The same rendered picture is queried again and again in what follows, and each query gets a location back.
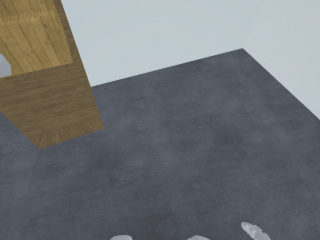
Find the cabinet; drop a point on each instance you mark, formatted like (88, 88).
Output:
(52, 105)

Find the right robot hand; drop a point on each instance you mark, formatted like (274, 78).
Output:
(254, 231)

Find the handle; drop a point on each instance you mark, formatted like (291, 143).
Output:
(5, 67)

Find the drawer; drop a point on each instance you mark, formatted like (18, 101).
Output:
(32, 37)

